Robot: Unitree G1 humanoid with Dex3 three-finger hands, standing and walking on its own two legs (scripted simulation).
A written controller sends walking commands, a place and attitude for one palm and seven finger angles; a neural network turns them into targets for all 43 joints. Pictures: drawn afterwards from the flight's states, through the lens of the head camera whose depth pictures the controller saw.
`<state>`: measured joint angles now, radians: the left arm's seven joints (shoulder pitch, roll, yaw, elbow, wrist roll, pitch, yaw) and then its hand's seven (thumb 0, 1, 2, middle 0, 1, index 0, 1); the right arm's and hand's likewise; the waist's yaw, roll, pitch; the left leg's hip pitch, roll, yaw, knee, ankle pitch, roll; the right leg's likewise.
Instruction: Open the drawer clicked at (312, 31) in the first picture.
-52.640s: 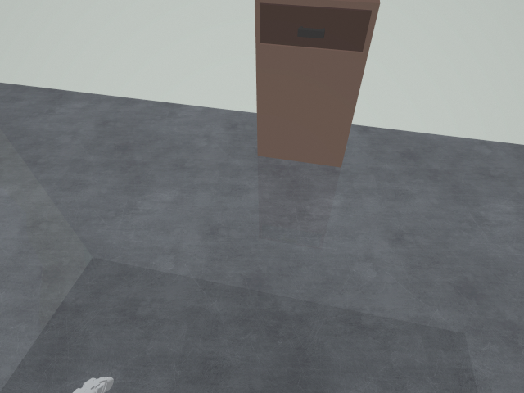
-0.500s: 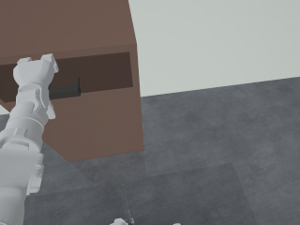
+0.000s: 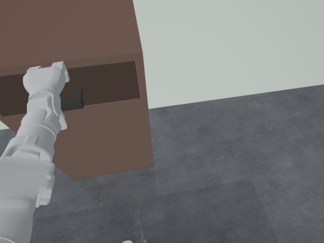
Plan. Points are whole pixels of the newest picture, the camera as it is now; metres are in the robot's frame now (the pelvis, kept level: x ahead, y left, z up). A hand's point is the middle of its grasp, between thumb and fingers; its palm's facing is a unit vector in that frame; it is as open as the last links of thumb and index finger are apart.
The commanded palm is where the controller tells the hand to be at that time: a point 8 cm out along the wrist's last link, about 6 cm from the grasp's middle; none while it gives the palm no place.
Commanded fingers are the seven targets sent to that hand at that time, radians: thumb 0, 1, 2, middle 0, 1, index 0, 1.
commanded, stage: move the hooked fingers above the handle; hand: left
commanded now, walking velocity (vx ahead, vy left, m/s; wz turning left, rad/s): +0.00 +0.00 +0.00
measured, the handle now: (64, 98) +0.54 +0.26 +0.01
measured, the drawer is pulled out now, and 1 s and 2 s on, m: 0.00 0.00 0.00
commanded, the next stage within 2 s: none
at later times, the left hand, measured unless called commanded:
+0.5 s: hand (59, 92) +0.50 +0.24 +0.08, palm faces +0.04 -0.01 -1.00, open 13.5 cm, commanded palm +0.48 +0.26 +0.12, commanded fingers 0.00 -0.50 0.30 -0.30 -1.20 -0.30 -1.20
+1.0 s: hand (65, 90) +0.51 +0.22 +0.08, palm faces +0.13 -0.06 -0.99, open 13.5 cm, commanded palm +0.48 +0.26 +0.13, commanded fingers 0.00 -0.50 0.30 -0.30 -1.20 -0.30 -1.20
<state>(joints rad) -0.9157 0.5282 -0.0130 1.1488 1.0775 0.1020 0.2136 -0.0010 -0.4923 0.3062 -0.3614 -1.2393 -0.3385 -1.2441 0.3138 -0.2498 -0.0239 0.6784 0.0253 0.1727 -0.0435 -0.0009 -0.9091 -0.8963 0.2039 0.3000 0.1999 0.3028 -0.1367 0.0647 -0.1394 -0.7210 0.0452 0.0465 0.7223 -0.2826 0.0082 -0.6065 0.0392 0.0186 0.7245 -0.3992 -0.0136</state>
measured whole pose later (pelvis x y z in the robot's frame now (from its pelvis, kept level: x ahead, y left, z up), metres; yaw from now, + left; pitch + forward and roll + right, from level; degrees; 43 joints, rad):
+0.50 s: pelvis +0.00 +0.01 +0.00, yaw +0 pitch +18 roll -1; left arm -0.92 0.52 0.01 1.09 1.10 0.05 0.28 0.00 -0.49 0.31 -0.38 -1.25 -0.37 -1.26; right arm 0.34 -0.26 -0.04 0.70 0.01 0.17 -0.03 0.00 -0.91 -0.90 0.20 0.30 0.20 0.30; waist -0.15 0.06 -0.15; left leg -0.78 0.05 0.04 0.77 -0.30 0.02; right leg -0.65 0.04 0.01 0.75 -0.40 -0.01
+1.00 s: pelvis -0.01 +0.02 -0.01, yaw +1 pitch +19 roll -2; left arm -0.95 0.51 -0.01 1.03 1.10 -0.05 0.33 0.00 -0.49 0.31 -0.42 -1.28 -0.36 -1.25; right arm 0.34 -0.27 -0.05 0.71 -0.01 0.13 -0.03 0.00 -0.91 -0.90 0.20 0.30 0.20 0.30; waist -0.15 0.05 -0.14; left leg -0.86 0.04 0.02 0.82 -0.30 0.03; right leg -0.72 0.03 -0.01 0.79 -0.41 0.00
